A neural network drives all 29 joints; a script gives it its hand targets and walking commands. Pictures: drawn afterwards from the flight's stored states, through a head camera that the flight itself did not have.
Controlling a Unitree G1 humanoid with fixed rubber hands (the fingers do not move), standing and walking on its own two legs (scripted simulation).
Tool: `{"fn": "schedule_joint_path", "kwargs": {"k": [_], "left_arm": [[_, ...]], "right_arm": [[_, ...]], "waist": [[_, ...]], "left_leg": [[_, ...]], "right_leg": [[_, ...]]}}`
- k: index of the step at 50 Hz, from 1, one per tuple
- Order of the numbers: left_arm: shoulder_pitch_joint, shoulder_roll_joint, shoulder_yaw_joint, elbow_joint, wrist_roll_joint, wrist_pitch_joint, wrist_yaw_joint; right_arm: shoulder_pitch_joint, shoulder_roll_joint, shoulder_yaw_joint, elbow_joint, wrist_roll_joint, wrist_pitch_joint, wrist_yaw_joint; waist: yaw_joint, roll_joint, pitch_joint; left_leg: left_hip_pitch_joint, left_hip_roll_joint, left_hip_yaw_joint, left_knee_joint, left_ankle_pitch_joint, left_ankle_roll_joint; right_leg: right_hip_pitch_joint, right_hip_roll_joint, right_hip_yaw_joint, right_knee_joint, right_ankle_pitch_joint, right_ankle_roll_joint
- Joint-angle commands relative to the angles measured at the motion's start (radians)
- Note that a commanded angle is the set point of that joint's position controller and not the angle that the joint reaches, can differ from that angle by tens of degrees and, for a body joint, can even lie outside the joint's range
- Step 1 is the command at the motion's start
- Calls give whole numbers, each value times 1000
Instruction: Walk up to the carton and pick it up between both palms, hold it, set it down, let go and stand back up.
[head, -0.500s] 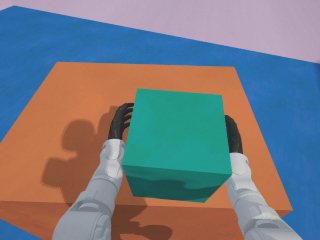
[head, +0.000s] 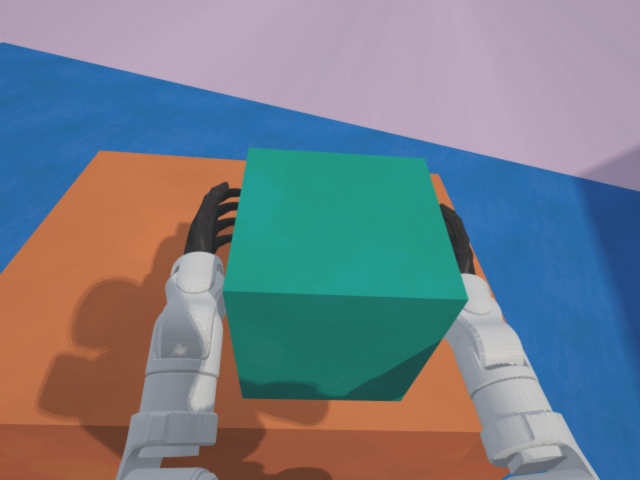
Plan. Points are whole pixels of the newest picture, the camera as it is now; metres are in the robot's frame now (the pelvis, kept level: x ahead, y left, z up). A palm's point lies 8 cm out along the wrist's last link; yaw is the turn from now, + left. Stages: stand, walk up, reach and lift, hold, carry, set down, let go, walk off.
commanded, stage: reach and lift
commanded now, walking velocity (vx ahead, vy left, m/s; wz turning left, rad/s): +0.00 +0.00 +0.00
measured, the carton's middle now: (329, 283) +0.35 -0.01 +0.11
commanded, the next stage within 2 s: hold in 1.34 s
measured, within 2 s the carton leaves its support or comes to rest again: neither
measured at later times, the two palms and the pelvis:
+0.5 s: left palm (210, 211) +0.37 +0.13 +0.20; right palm (470, 240) +0.35 -0.17 +0.18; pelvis -0.03 -0.01 +0.00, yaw -2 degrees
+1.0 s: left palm (208, 213) +0.36 +0.13 +0.20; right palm (471, 242) +0.34 -0.17 +0.18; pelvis -0.01 +0.01 +0.00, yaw -2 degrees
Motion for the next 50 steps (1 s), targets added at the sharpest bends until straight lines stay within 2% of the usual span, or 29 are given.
{"fn": "schedule_joint_path", "kwargs": {"k": [1,10,11,13,16,17,19,20,21,23,24,25,26,28,30,31,33,36,38,39,43,45,47,49,50], "left_arm": [[-572,-642,-558,-123,-95,2,-156],[-676,-645,-462,-10,-98,61,-147],[-716,-648,-462,-27,-118,68,-147],[-769,-647,-433,22,-126,72,-150],[-788,-608,-356,88,-104,79,-159],[-806,-606,-345,100,-94,84,-163],[-828,-596,-306,121,-87,88,-173],[-839,-595,-302,127,-82,89,-177],[-827,-594,-303,126,-84,91,-182],[-799,-583,-284,130,-62,98,-196],[-780,-577,-272,121,-54,98,-207],[-780,-568,-285,85,-53,97,-212],[-758,-575,-285,101,-49,103,-219],[-761,-554,-270,115,-43,110,-230],[-798,-566,-288,58,-52,108,-231],[-822,-587,-319,34,-68,105,-226],[-850,-603,-382,-40,-98,97,-208],[-819,-625,-426,-64,-116,104,-192],[-776,-625,-428,-75,-102,119,-186],[-765,-621,-435,-71,-96,129,-184],[-810,-616,-424,-99,-102,142,-176],[-834,-621,-426,-97,-110,140,-167],[-833,-626,-420,-100,-110,143,-159],[-796,-606,-378,-36,-85,159,-170],[-803,-610,-370,-40,-82,162,-178]], "right_arm": [[-776,514,334,-385,34,-71,121],[-978,537,293,-337,13,-42,155],[-1001,567,289,-319,15,-30,158],[-1078,600,284,-313,11,-22,159],[-1092,641,275,-247,-4,0,151],[-1091,648,263,-229,-9,6,147],[-1104,660,246,-192,-13,16,141],[-1080,646,222,-143,-16,22,142],[-1083,643,225,-161,-3,22,138],[-1037,631,218,-115,7,37,120],[-1019,634,225,-130,9,39,108],[-1012,636,240,-154,24,39,100],[-1018,633,248,-165,34,41,93],[-1011,618,238,-156,38,56,84],[-1002,623,229,-152,38,59,91],[-1028,617,231,-185,41,49,95],[-1018,626,262,-212,67,49,100],[-1041,618,306,-282,94,53,95],[-1031,594,327,-312,118,60,92],[-996,571,311,-285,114,71,92],[-1008,565,293,-272,114,83,115],[-1031,583,300,-267,115,82,122],[-1027,581,301,-251,118,86,127],[-1010,568,286,-204,106,100,122],[-1015,567,273,-202,103,97,122]], "waist": [[-30,184,-381],[40,97,-429],[26,90,-450],[46,58,-457],[74,20,-477],[64,38,-470],[64,22,-471],[43,45,-458],[40,51,-482],[20,57,-428],[14,43,-433],[6,55,-446],[5,60,-437],[-9,57,-378],[-10,79,-374],[-15,99,-405],[-32,128,-451],[-33,107,-452],[-21,126,-446],[-35,143,-412],[-17,139,-415],[-6,135,-457],[-1,133,-451],[-3,98,-393],[-3,103,-400]], "left_leg": [[165,-28,1,-27,509,-123],[94,-20,40,-92,237,-44],[57,-34,44,-103,196,-26],[9,-40,53,-127,108,2],[-35,-56,72,-141,57,39],[-35,-59,78,-144,50,37],[-46,-64,79,-146,49,41],[-41,-63,80,-149,56,32],[-21,-67,79,-134,88,28],[2,-71,76,-121,154,13],[15,-75,73,-114,188,10],[22,-79,71,-105,221,1],[20,-83,69,-99,238,-3],[12,-89,71,-108,205,-7],[15,-84,71,-118,203,-20],[39,-78,63,-105,231,-30],[92,-70,55,-65,355,-53],[125,-63,45,-36,445,-64],[128,-59,39,-26,494,-71],[129,-52,37,-33,486,-78],[124,-52,42,-63,381,-71],[108,-47,36,-68,368,-60],[117,-43,35,-60,412,-59],[118,-43,41,-75,358,-50],[110,-43,45,-80,346,-49]], "right_leg": [[0,89,-26,11,253,-4],[-11,77,0,-5,87,-10],[21,69,10,-1,82,-5],[36,60,21,-1,52,6],[85,38,46,2,84,24],[93,35,50,0,92,22],[115,37,49,1,112,27],[109,36,46,3,112,26],[120,36,50,3,162,29],[152,39,47,7,242,40],[182,42,41,12,293,47],[202,46,39,22,344,53],[218,47,39,26,374,56],[207,45,35,20,352,60],[168,55,17,13,272,48],[146,60,12,18,262,41],[130,73,2,35,320,32],[126,88,0,35,356,31],[126,94,4,34,353,25],[105,93,4,28,310,19],[60,88,1,13,213,12],[52,87,7,16,202,6],[53,88,11,15,222,4],[55,89,15,-1,196,10],[62,86,12,-1,184,11]]}}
